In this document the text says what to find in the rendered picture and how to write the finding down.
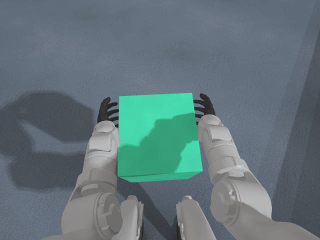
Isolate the robot left upper arm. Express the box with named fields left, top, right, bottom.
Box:
left=40, top=191, right=123, bottom=240

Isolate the robot right upper arm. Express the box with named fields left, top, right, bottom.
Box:
left=210, top=178, right=320, bottom=240

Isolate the right robot thigh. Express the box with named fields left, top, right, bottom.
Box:
left=176, top=199, right=217, bottom=240

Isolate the left robot forearm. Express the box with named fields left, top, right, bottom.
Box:
left=61, top=120, right=121, bottom=234

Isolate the left robot thigh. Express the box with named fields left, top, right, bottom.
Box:
left=111, top=199, right=144, bottom=240

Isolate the robot left hand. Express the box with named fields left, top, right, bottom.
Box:
left=97, top=97, right=119, bottom=128

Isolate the robot thigh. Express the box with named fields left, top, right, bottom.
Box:
left=176, top=199, right=217, bottom=240
left=111, top=199, right=144, bottom=240

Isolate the robot right hand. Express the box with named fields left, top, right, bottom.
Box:
left=193, top=93, right=216, bottom=125

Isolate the carton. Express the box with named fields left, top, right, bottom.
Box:
left=117, top=93, right=203, bottom=183

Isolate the right robot forearm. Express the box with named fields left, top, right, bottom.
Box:
left=197, top=114, right=272, bottom=212

